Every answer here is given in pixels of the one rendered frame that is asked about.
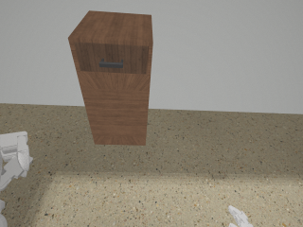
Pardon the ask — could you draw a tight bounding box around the robot left hand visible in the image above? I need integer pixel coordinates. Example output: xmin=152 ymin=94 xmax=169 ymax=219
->
xmin=0 ymin=131 xmax=33 ymax=193

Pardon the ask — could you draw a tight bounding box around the drawer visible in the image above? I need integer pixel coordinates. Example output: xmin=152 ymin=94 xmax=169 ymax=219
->
xmin=74 ymin=42 xmax=148 ymax=75

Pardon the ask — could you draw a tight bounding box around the robot right hand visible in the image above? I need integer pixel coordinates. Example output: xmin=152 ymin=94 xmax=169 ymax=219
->
xmin=228 ymin=205 xmax=254 ymax=227

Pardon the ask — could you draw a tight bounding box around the handle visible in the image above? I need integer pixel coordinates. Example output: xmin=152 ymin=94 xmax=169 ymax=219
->
xmin=99 ymin=58 xmax=124 ymax=68

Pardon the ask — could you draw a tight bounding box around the cabinet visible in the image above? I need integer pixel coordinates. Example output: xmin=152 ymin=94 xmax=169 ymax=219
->
xmin=68 ymin=10 xmax=153 ymax=146

